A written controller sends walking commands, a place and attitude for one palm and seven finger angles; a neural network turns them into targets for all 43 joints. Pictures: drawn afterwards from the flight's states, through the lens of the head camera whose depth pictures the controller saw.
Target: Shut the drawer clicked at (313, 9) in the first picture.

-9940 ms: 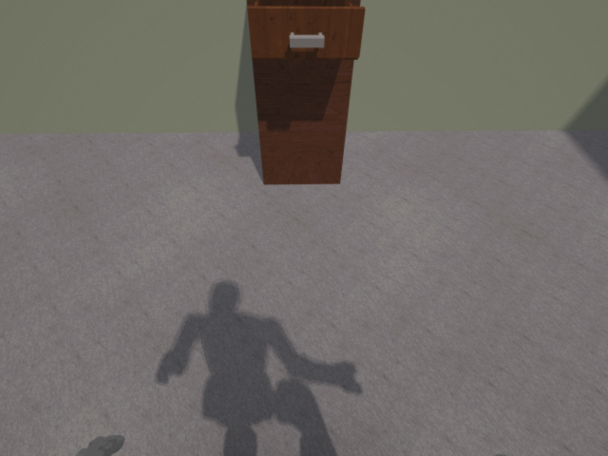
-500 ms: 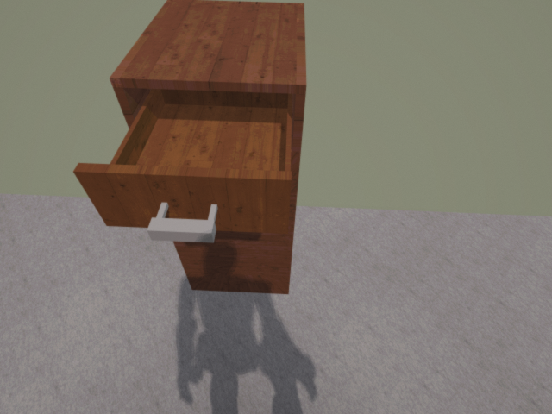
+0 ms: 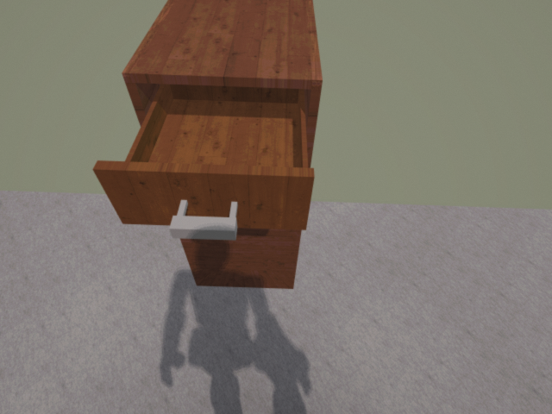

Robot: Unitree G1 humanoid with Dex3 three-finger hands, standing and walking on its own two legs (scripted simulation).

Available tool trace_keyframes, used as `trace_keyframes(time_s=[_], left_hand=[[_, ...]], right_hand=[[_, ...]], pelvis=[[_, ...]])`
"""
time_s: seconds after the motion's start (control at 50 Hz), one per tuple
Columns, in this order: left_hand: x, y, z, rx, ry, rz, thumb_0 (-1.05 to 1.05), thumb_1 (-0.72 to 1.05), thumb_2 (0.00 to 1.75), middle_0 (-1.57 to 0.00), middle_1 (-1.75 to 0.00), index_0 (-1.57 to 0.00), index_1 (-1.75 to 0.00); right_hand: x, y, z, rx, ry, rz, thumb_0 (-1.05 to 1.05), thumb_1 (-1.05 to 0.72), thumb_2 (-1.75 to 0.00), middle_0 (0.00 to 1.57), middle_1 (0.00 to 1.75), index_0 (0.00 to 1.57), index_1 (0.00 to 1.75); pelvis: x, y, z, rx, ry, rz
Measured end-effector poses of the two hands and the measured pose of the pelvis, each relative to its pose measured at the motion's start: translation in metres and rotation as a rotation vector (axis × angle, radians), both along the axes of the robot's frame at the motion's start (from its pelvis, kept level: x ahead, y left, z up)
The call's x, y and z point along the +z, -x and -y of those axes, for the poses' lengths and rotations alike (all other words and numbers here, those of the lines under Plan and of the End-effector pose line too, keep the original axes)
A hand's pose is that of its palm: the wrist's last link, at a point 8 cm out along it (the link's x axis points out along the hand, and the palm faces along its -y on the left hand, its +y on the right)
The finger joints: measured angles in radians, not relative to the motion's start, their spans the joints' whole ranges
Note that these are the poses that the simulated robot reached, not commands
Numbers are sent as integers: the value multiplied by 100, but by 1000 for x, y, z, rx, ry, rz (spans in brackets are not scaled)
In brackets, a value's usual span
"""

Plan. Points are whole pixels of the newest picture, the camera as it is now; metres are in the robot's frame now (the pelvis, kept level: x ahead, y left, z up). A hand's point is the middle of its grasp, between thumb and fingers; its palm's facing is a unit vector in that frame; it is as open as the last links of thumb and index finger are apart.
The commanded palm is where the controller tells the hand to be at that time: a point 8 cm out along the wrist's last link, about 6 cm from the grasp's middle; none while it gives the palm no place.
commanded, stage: shuffle to correct the standing spot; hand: left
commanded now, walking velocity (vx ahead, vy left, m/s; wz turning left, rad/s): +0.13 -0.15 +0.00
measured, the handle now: (206, 217) +0.40 +0.14 +0.04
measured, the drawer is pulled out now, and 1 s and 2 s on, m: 0.24 0.24 0.24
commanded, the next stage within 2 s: come to a stop and stand still in 0.30 s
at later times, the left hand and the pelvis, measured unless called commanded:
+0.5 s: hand out of the picture +0.06 +0.11 -0.18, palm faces +0.03 -0.98 -0.19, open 7.3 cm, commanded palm none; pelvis +0.04 -0.06 -0.01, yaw -1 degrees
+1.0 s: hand out of the picture +0.07 +0.15 -0.18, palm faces +0.02 -0.97 -0.25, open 7.4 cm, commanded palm none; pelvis +0.05 -0.04 -0.01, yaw +0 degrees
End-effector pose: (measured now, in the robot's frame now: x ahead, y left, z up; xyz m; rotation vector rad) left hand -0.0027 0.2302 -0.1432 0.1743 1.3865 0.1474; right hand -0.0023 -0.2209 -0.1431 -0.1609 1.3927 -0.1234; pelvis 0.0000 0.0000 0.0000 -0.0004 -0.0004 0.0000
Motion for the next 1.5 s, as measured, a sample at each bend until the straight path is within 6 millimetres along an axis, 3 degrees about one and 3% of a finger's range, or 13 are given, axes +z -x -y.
trace_keyframes(time_s=[0.2,0.32,0.42,0.52,0.64,0.78,0.96,1.1,1.24,1.34,1.5], left_hand=[[-9,2,16,-10,39,-67,0,91,89,-20,-30,-20,-30],[-3,-25,34,-29,39,-37,0,91,89,-20,-30,-20,-30],[-6,-49,52,-24,15,33,1,91,89,-20,-30,-20,-30],[-4,-52,76,20,23,43,0,91,89,-20,-30,-20,-30],[-3,-49,98,15,58,-5,1,92,89,-20,-30,-20,-30],[-12,-49,84,54,49,-10,1,91,89,-20,-30,-20,-30],[-4,-64,43,10,-23,63,0,91,89,-20,-30,-20,-30],[-2,-92,2,-8,-63,155,1,90,89,-20,-30,-20,-30],[3,-111,-16,-49,-41,202,0,91,89,-20,-30,-20,-30],[4,-100,-20,-67,-20,162,0,91,89,-20,-30,-20,-30],[-1,-57,-21,-52,2,40,0,91,89,-20,-30,-20,-30]], right_hand=[[-1,-10,4,-33,15,7,1,-91,-90,20,30,20,30],[-2,-6,27,-63,24,-3,1,-91,-90,20,30,20,30],[-14,-8,56,-75,21,-35,1,-91,-90,20,30,20,30],[-7,-36,75,-48,26,-28,1,-91,-90,20,30,20,30],[1,-83,77,-35,17,53,1,-92,-90,20,30,20,30],[0,-123,68,4,27,126,1,-92,-90,20,30,20,30],[1,-136,49,19,15,213,1,-91,-90,20,30,20,30],[1,-125,26,-2,20,232,1,-91,-90,20,30,20,30],[5,-98,9,-11,42,200,1,-92,-90,20,30,20,30],[4,-75,-1,-35,40,152,1,-91,-90,20,30,20,30],[2,-42,-13,-74,30,68,1,-91,-90,20,30,20,30]], pelvis=[[-3,-14,6,-22,-15,-1],[-1,-20,24,-29,-7,-1],[-11,-32,49,-35,-12,3],[-5,-46,65,-10,2,-1],[0,-57,72,-22,-8,-7],[-7,-61,64,-13,-3,12],[-9,-54,44,-6,16,7],[-13,-55,20,-4,22,27],[-9,-47,-4,-27,21,32],[-6,-41,-16,-39,15,26],[-2,-37,-25,-48,11,28]])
